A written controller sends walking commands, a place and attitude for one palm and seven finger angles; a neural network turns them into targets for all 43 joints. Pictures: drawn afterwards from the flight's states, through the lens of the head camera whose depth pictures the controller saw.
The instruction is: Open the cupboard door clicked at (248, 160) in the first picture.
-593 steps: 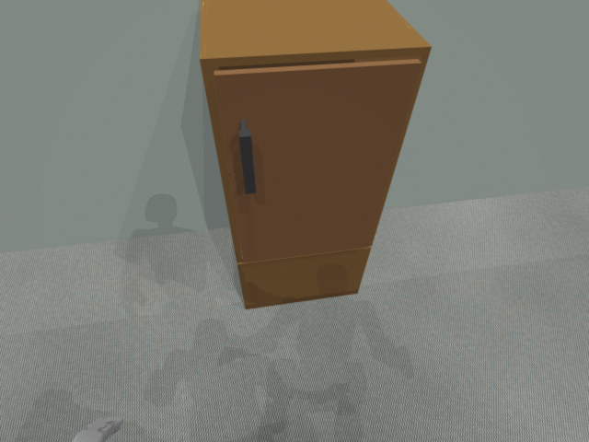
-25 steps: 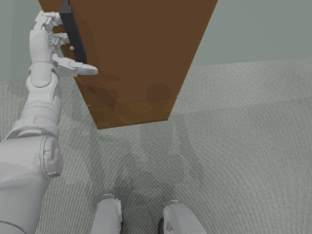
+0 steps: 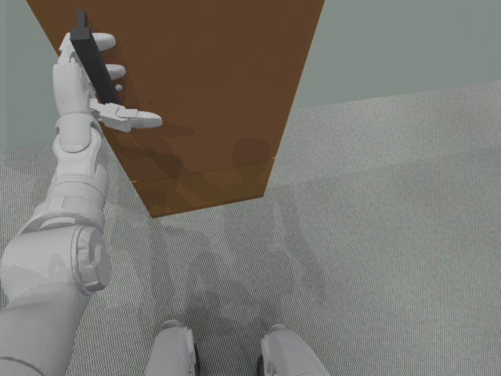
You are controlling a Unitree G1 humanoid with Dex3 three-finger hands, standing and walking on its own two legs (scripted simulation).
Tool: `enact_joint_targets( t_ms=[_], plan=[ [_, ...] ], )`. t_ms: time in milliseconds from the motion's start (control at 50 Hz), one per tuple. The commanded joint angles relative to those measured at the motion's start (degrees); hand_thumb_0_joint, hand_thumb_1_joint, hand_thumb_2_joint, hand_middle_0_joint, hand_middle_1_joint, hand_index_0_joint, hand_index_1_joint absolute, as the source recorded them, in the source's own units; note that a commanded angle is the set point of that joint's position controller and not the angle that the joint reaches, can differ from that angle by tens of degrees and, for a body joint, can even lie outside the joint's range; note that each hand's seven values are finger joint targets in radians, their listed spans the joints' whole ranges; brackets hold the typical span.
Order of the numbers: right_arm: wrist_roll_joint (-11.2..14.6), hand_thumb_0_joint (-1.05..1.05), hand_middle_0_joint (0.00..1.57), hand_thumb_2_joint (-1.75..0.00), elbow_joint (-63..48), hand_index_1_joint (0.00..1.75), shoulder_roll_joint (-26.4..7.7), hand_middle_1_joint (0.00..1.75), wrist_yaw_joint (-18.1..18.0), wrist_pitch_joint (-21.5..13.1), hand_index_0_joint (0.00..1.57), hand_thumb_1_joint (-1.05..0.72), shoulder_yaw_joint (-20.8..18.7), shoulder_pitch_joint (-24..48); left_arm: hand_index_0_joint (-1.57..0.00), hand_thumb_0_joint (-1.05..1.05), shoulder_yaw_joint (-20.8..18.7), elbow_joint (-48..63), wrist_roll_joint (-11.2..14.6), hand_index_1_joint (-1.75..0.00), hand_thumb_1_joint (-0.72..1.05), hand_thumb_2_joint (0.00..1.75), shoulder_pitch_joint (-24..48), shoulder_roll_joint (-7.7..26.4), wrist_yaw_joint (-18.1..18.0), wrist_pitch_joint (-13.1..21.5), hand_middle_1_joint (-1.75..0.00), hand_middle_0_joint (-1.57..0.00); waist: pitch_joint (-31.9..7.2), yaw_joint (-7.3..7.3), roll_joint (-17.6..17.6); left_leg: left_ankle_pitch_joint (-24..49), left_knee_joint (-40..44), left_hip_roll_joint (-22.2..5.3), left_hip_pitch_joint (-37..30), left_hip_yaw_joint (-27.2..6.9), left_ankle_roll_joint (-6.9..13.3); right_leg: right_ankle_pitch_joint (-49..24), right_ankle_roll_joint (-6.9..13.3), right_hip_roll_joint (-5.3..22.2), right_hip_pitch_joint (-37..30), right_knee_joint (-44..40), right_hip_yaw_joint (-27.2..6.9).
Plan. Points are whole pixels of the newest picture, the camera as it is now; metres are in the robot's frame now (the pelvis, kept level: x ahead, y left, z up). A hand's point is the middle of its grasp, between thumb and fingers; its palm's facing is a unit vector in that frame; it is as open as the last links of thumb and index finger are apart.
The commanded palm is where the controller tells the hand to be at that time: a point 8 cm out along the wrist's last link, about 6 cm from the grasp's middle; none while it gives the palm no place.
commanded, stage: slide the fingers in behind the handle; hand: left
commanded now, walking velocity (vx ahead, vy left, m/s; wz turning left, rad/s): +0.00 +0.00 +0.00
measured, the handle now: (100, 68) +0.58 +0.18 +0.08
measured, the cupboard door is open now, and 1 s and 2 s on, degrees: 0 0 40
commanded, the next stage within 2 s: close the thumb around the handle in 0.16 s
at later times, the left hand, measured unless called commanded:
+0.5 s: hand (115, 89) +0.54 +0.15 +0.08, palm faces +0.15 -0.99 +0.00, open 12.4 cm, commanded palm +0.50 +0.19 +0.08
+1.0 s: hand (117, 92) +0.53 +0.15 +0.08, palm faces +0.15 -0.99 -0.01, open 5.8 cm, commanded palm +0.51 +0.19 +0.08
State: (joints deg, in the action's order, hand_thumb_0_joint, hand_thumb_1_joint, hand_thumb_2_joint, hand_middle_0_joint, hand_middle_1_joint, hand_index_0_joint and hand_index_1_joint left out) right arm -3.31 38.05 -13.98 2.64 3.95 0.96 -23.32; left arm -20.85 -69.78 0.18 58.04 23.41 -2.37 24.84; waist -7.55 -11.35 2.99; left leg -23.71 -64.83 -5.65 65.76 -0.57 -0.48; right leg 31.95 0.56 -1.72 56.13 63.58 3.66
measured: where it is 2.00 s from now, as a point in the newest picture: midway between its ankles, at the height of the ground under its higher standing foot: outside the picture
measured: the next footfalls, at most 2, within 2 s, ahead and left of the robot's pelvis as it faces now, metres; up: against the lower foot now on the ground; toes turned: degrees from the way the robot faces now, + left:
none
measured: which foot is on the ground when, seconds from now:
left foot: down 0.00-1.00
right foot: down 0.00-1.00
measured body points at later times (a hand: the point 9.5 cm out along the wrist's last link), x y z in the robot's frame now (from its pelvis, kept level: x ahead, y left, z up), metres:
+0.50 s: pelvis +0.01 +0.00 +0.00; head +0.14 +0.02 +0.43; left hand +0.52 +0.21 +0.09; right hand +0.00 -0.26 -0.11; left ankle +0.05 +0.13 -0.65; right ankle -0.02 -0.12 -0.65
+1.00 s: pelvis +0.00 +0.00 +0.00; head +0.13 +0.02 +0.43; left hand +0.52 +0.20 +0.09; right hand -0.01 -0.26 -0.11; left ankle +0.05 +0.13 -0.65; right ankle -0.02 -0.12 -0.65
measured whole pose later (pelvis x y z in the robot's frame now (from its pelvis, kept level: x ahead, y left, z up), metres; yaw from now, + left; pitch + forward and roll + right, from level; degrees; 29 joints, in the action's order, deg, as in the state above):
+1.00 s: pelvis +0.00 +0.00 +0.00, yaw +0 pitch +24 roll -4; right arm -3.3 38.4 -14.2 2.4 4.6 0.3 -22.3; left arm -20.0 -69.3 1.1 56.4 21.9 -3.2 25.7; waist -7.8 -10.8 3.0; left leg -23.8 -64.6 -5.3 64.8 -0.6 -0.4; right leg 32.0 0.4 -1.6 55.1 63.2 3.5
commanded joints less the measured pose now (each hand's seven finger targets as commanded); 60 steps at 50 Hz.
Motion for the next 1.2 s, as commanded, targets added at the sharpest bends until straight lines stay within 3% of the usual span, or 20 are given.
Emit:
enact_joint_targets(
  t_ms=[0,20,40,160,240,280,340,460,500,540,600,640,740,820,880,920,1020,1040,1060,1180],
  plan=[
    [0.0,0.0,0.2,-0.9,-2.3,0.3,-10.2,0.3,-0.6,-0.1,0.2,-0.9,-4.1,-10.6,-0.3,0.0,-0.5,12.7,0.6,-1.2,-0.5,0.3,25.7,11.4,0.3,3.4,-1.2,-0.3,-28.8,-0.73,4.9,18.1,4.2,3.4,-31.4,-1.9,2.2,-22.3,-0.1,-2.3,-4.1,-9.7,-1.1],
    [-0.2,0.0,0.2,-0.9,-2.3,0.3,-10.0,0.3,-0.6,-0.2,0.2,-0.9,-4.0,-10.7,-0.3,0.0,0.6,13.9,1.0,-1.2,-0.5,0.3,27.0,10.0,0.4,3.7,-1.2,-0.3,-29.2,-1.22,5.5,19.0,4.2,3.4,-32.3,-2.0,2.3,-23.2,-0.1,-2.3,-4.1,-9.5,-1.0],
    [0.0,0.0,0.2,-0.9,-2.2,0.3,-10.2,0.3,-0.7,0.0,0.2,-0.9,-4.3,-10.7,-0.3,0.0,-0.9,13.1,0.9,-1.2,-0.5,0.3,25.1,11.3,0.3,3.5,-1.2,-0.3,-29.6,-0.49,5.1,19.5,4.1,3.4,-32.4,-1.8,2.1,-23.7,-0.1,-2.3,-4.5,-9.6,-1.1],
    [0.0,0.0,0.2,-0.9,-2.5,0.3,-10.0,0.3,-0.6,0.3,0.2,-0.9,-4.3,-10.2,-0.3,0.0,-0.4,15.3,0.8,-1.2,-0.5,0.3,24.8,10.8,0.1,4.2,-1.2,-0.3,-29.7,-0.35,5.3,21.2,4.2,3.4,-33.1,-1.7,2.1,-25.7,-0.1,-2.3,-5.3,-9.5,-1.2],
    [0.1,0.0,0.2,-0.9,-2.1,0.3,-10.0,0.3,-0.4,0.3,0.2,-0.9,-4.3,-10.0,-0.3,0.0,0.8,14.1,0.7,-1.2,-0.5,0.3,24.9,9.6,0.2,4.5,-1.2,-0.3,-27.7,-0.96,4.9,20.3,4.3,3.4,-32.9,-1.9,2.0,-24.9,-0.1,-2.3,-4.2,-9.6,-1.1],
    [0.1,0.0,0.2,-0.9,-2.4,0.3,-10.1,0.3,-0.5,0.5,0.2,-0.9,-4.4,-9.8,-0.31,0.0,0.1,13.9,0.8,-1.21,-0.39,0.35,23.2,10.1,0.2,4.3,-1.21,-0.31,-28.4,-0.28,4.9,20.2,4.5,3.5,-32.6,-1.7,2.0,-25.1,-0.1,-2.3,-5.2,-9.7,-1.2],
    [0.3,0.0,0.2,-0.9,-2.3,0.3,-10.0,0.3,-0.7,0.6,0.2,-0.9,-4.3,-9.7,-0.32,0.0,0.1,12.4,0.9,-1.23,-0.22,0.42,23.9,10.2,0.4,3.8,-1.23,-0.32,-27.1,-1.06,3.6,19.7,4.2,3.6,-31.2,-1.4,2.3,-25.7,-0.3,-2.2,-5.3,-10.0,-1.6],
    [0.2,0.0,0.2,-0.9,-2.7,0.3,-9.9,0.3,-0.7,0.5,0.2,-0.9,-4.4,-9.2,-0.34,0.0,-1.0,16.2,1.5,-1.27,0.12,0.56,23.2,11.3,1.1,5.1,-1.27,-0.34,-30.9,0.23,5.7,22.8,4.1,3.5,-34.0,-1.5,2.0,-28.0,-0.1,-2.2,-6.6,-9.2,-1.5],
    [0.3,0.0,0.2,-0.9,-2.7,0.3,-9.7,0.3,-0.6,0.5,0.2,-0.9,-4.4,-9.0,-0.35,0.0,0.9,14.6,1.6,-1.28,0.23,0.61,22.1,8.7,1.4,4.8,-1.28,-0.35,-28.7,-0.38,4.5,21.1,4.3,3.5,-33.1,-1.5,2.1,-26.5,-0.2,-2.4,-5.7,-9.8,-1.3],
    [0.3,0.0,0.2,-0.9,-2.3,0.3,-10.0,0.3,-0.6,0.7,0.2,-0.9,-4.4,-9.2,-0.36,0.0,0.0,13.1,1.5,-1.29,0.34,0.66,22.0,9.8,1.6,4.4,-1.29,-0.36,-27.0,-0.39,4.2,20.0,4.5,3.4,-32.6,-1.6,2.0,-25.2,-0.2,-2.4,-4.7,-10.0,-1.1],
    [0.4,0.0,0.2,-0.9,-2.5,0.3,-10.1,0.3,-0.9,0.8,0.2,-0.9,-4.4,-9.4,-0.37,0.0,0.0,13.6,1.8,-1.31,0.51,0.73,23.2,10.1,1.5,3.8,-1.31,-0.37,-27.3,-0.58,2.8,19.0,5.0,3.5,-31.8,-1.8,2.1,-24.6,-0.3,-2.3,-5.9,-10.2,-1.2],
    [0.4,0.0,0.2,-0.9,-2.5,0.3,-9.9,0.3,-0.8,0.6,0.2,-0.9,-4.5,-9.1,-0.38,0.0,0.4,14.6,2.0,-1.32,0.62,0.78,23.1,8.8,1.4,4.5,-1.32,-0.38,-28.6,-0.07,4.9,20.4,4.7,3.5,-33.9,-1.9,1.9,-24.8,0.0,-2.3,-4.7,-9.9,-1.1],
    [0.0,0.0,0.2,-0.9,-1.7,0.3,-10.0,0.3,-0.7,0.3,0.2,-0.9,-4.5,-9.3,-0.4,0.0,1.1,14.3,1.2,-1.35,0.9,0.9,26.2,8.8,0.5,5.4,-1.35,-0.4,-27.6,-1.29,4.9,19.1,4.4,3.2,-33.9,-2.6,1.9,-22.5,-0.1,-2.3,-2.2,-9.6,-0.9],
    [-0.2,0.0,0.2,-0.9,-1.7,0.3,-10.3,0.3,-0.9,0.2,0.2,-0.9,-4.3,-9.5,-0.4,0.0,0.3,13.8,0.4,-1.35,0.9,0.9,27.5,10.7,-0.1,5.3,-1.35,-0.4,-27.6,-1.28,5.5,17.6,4.6,3.3,-32.9,-2.6,2.0,-20.9,0.1,-2.2,-2.3,-9.5,-1.1],
    [-0.1,0.0,0.2,-0.9,-2.0,0.3,-10.2,0.3,-0.8,0.2,0.2,-0.9,-4.4,-9.2,-0.4,0.0,0.6,13.6,0.5,-1.35,0.9,0.9,26.0,9.9,0.1,5.2,-1.35,-0.4,-28.9,-0.68,6.3,18.6,4.5,3.2,-34.1,-2.6,1.7,-21.1,0.2,-2.2,-2.1,-9.5,-0.8],
    [-0.3,0.0,0.2,-0.9,-1.8,0.3,-10.1,0.3,-0.7,0.3,0.2,-0.9,-4.3,-9.5,-0.4,0.0,2.4,13.1,0.7,-1.35,0.9,0.9,27.1,7.7,0.0,5.0,-1.35,-0.4,-27.8,-1.61,6.3,18.6,4.7,3.2,-34.5,-3.0,1.8,-20.7,0.2,-2.3,-1.1,-9.6,-0.6],
    [-0.3,0.0,0.2,-0.9,-1.6,0.3,-10.2,0.3,-0.8,0.2,0.2,-0.9,-4.5,-9.7,-0.4,0.0,2.3,14.5,0.3,-1.35,0.9,0.9,27.9,8.3,-0.4,5.3,-1.35,-0.4,-29.0,-1.56,6.2,18.1,4.6,3.2,-34.8,-3.0,1.9,-20.3,0.2,-2.3,-1.2,-9.6,-0.8],
    [-0.3,0.0,0.2,-0.9,-1.7,0.3,-10.1,0.3,-0.7,0.1,0.2,-0.9,-4.5,-9.5,-0.4,0.0,2.5,14.6,0.2,-1.35,0.9,0.9,27.7,7.8,-0.4,5.4,-1.35,-0.4,-29.4,-1.31,6.6,18.3,4.7,3.2,-35.2,-3.0,1.7,-20.2,0.2,-2.3,-1.0,-9.7,-0.6],
    [-0.1,0.0,0.2,-0.9,-1.7,0.3,-10.5,0.3,-0.7,0.4,0.2,-0.9,-4.5,-9.6,-0.4,0.0,0.1,12.7,0.1,-1.35,0.9,0.9,24.7,10.5,-0.5,5.0,-1.35,-0.4,-28.4,-0.35,5.4,17.6,4.8,3.2,-33.8,-2.8,1.8,-20.0,0.3,-2.3,-2.0,-10.0,-0.8],
    [0.3,0.0,0.2,-0.9,-3.8,0.3,-9.8,0.3,-0.5,0.8,0.2,-0.9,-4.6,-8.3,-0.4,0.0,1.9,16.9,1.7,-1.35,0.9,0.9,15.9,6.7,0.9,4.8,-1.35,-0.4,-29.3,1.76,4.6,19.4,6.1,3.5,-34.7,-1.4,1.8,-23.6,0.2,-2.4,-6.2,-10.4,-0.6]
  ],
)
